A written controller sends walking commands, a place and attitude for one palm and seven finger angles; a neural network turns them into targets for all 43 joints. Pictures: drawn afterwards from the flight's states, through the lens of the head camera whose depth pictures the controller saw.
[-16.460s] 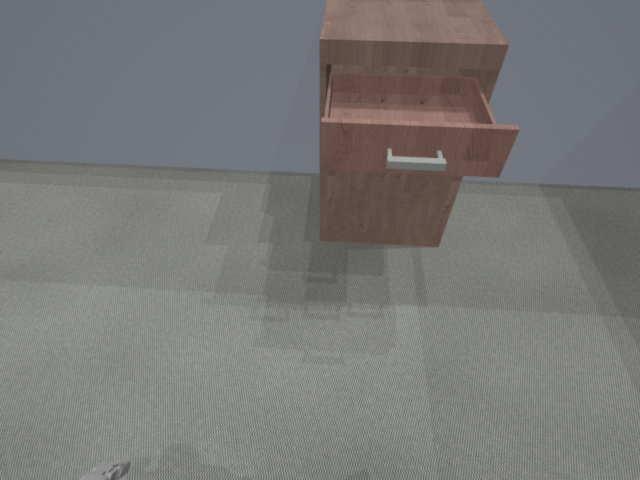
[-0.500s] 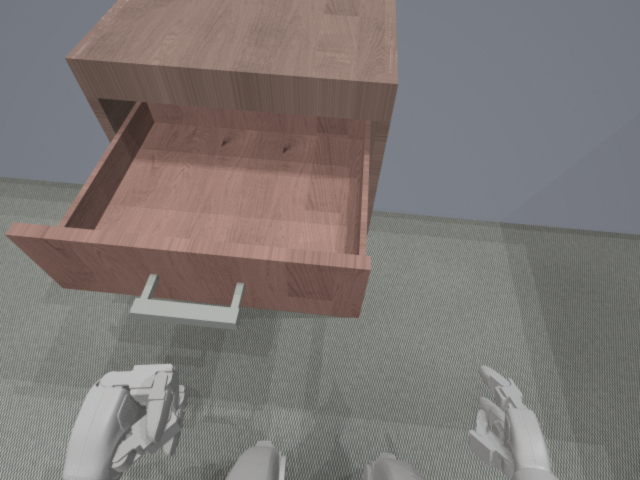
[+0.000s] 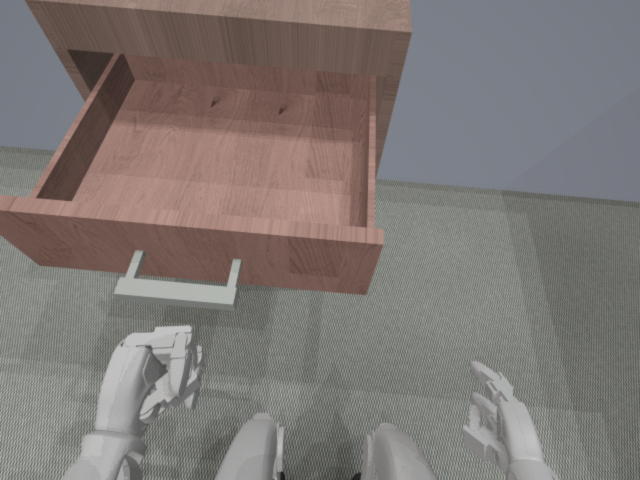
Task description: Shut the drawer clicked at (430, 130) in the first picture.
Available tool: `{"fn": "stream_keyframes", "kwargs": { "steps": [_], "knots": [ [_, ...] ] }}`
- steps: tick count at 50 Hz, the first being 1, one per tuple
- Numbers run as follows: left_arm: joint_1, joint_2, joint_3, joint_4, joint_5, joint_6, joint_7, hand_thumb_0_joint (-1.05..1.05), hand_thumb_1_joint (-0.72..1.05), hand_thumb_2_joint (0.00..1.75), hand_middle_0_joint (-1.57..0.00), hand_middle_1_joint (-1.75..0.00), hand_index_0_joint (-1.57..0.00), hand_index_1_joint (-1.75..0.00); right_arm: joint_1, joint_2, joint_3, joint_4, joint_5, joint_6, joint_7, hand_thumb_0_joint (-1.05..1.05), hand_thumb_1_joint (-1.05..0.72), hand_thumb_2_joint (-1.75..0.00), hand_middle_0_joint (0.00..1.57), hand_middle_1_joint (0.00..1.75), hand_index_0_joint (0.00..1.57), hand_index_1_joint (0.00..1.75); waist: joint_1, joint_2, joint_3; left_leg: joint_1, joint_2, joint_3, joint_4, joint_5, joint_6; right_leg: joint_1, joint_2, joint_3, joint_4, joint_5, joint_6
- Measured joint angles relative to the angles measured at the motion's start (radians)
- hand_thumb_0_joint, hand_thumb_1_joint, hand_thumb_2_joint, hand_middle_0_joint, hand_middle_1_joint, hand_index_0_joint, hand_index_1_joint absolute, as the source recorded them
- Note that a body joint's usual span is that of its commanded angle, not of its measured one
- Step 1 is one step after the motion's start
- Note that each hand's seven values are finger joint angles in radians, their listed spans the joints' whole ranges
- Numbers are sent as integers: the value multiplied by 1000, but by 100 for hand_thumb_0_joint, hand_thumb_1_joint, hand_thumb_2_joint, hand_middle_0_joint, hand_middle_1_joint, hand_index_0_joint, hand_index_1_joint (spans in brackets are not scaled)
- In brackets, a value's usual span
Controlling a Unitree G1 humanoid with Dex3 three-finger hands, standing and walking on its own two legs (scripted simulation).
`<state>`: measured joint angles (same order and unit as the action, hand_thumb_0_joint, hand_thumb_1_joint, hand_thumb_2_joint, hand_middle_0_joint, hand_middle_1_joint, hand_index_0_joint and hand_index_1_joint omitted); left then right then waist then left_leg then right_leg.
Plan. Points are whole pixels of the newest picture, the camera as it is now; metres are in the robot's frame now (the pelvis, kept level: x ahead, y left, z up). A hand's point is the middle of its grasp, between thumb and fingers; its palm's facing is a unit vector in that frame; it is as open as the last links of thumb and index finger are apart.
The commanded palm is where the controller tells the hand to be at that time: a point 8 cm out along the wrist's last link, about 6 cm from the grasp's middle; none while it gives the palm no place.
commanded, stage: bring the fist close to the handle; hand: left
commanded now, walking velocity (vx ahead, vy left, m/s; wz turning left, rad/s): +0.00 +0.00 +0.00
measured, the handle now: (182, 278) +0.34 +0.19 +0.03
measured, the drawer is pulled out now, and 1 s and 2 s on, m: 0.28 0.27 0.14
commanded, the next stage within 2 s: push the drawer shut in 0.48 s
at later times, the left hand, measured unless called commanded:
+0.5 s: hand (203, 374) +0.23 +0.14 +0.02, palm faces -0.07 -1.00 -0.02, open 3.3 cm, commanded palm +0.22 +0.20 +0.03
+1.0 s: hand (212, 340) +0.27 +0.14 +0.02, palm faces -0.08 -1.00 -0.04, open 3.2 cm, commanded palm +0.27 +0.19 +0.03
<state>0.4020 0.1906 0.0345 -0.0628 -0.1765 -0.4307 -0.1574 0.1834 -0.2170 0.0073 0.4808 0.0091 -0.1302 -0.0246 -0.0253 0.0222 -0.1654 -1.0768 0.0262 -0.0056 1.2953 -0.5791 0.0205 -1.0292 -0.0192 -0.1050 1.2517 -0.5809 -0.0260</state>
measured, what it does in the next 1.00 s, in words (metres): stands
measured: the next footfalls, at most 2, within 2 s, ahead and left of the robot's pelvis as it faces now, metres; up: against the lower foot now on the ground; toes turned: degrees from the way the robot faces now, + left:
none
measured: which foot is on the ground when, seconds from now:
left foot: down 0.00-1.00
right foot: down 0.00-1.00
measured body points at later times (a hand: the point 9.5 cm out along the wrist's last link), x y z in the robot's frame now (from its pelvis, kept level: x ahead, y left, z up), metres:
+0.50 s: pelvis +0.00 +0.00 -0.01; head +0.10 +0.02 +0.43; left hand +0.23 +0.20 +0.03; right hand +0.19 -0.23 -0.09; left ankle +0.02 +0.10 -0.62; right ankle +0.01 -0.11 -0.62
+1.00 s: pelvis +0.00 +0.00 +0.00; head +0.11 +0.01 +0.43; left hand +0.27 +0.19 +0.03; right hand +0.18 -0.24 -0.10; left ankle +0.02 +0.10 -0.62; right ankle +0.01 -0.11 -0.62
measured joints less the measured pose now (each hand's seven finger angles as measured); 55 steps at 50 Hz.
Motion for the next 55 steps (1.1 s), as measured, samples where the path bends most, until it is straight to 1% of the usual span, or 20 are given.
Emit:
{"fn": "stream_keyframes", "kwargs": {
  "steps": [6, 10, 15, 19, 23, 27, 32, 36, 41, 47, 51, 55],
  "knots": [
    [-54, 5, -5, 30, 8, -16, 6, 2, 90, 90, -139, -160, -140, -160, -2, -8, 7, 4, -5, 9, 6, 1, -90, -90, 20, 30, 20, 30, -1, 3, -8, -46, -1, -3, 32, -7, 3, -43, -2, -3, 29, -7, 1],
    [-70, 5, -12, 27, 6, 8, 5, 2, 90, 90, -139, -160, -140, -160, -3, -9, 5, 0, -2, 24, 9, 1, -91, -90, 20, 30, 20, 30, -4, 3, -5, -59, 0, -1, 44, -11, 4, -57, -1, -1, 40, -10, 2],
    [-37, 6, -17, -17, 7, 28, 25, 2, 90, 89, -139, -160, -140, -160, 10, -6, 2, -10, 2, 41, 10, 1, -91, -90, 20, 30, 20, 30, -3, 7, -8, -40, -1, 2, 24, -7, 6, -39, -2, 3, 21, -4, 5],
    [-18, 1, -17, -15, 11, 17, 39, 2, 90, 89, -139, -160, -140, -160, 15, -8, 5, -15, 2, 47, 11, 1, -91, -90, 20, 30, 20, 30, -3, 9, -15, -31, -2, 2, 13, -3, 6, -29, -2, 3, 10, -1, 6],
    [-20, -2, -24, 8, 16, 8, 35, 2, 90, 90, -139, -160, -140, -160, 11, -12, 7, -19, 0, 46, 10, 1, -91, -90, 20, 30, 20, 30, -5, 7, -18, -38, -2, 0, 21, -6, 5, -36, -2, 1, 18, -5, 4],
    [-22, 5, -28, 9, 17, 2, 27, 2, 90, 90, -139, -160, -140, -160, 6, -12, 6, -23, -1, 46, 7, 1, -91, -90, 20, 30, 20, 30, -5, 1, -14, -44, -1, -3, 30, -10, 3, -41, -1, -2, 27, -9, 2],
    [-33, 17, -14, -2, 13, -9, 34, 2, 90, 89, -139, -160, -140, -160, 0, -12, 5, -22, -1, 46, 7, 1, -91, -90, 20, 30, 20, 30, -4, 1, -11, -46, 0, -9, 34, -11, 0, -40, 1, -7, 28, -11, -1],
    [-73, 18, -11, 21, 13, -6, 33, 2, 90, 90, -140, -160, -140, -160, -3, -18, 10, -16, -2, 44, 7, 1, -91, -90, 20, 30, 20, 30, -5, 9, -12, -53, -1, -13, 36, -10, -1, -45, 0, -11, 28, -10, -2],
    [-152, 18, -18, 70, 18, 24, 25, 2, 90, 90, -140, -160, -140, -160, -4, -21, 15, -9, -1, 47, 4, 1, -91, -90, 20, 30, 20, 30, -10, 11, -8, -62, -1, -12, 39, -9, -1, -55, 0, -10, 33, -10, -2],
    [-186, 22, -16, 95, 17, 43, 34, 1, 87, 91, -139, -160, -140, -160, 9, -22, 13, 5, -1, 55, 4, 1, -91, -90, 20, 30, 20, 30, -9, 9, -1, -51, -2, -9, 22, -2, -2, -47, 0, -6, 20, -4, -3],
    [-215, 23, -13, 131, 17, 31, 41, 1, 85, 91, -139, -160, -140, -160, 12, -26, 15, 22, -3, 54, 3, 1, -91, -90, 20, 30, 20, 30, -9, 10, 0, -47, -3, -10, 13, 5, -2, -43, -1, -7, 12, 2, -3],
    [-271, 26, -9, 183, 18, 10, 40, 0, 83, 92, -139, -160, -140, -160, 7, -31, 15, 43, -4, 50, 1, 1, -91, -90, 20, 30, 20, 30, -7, 9, 4, -55, -4, -13, 17, 9, -3, -49, -2, -11, 16, 4, -4]
  ]
}}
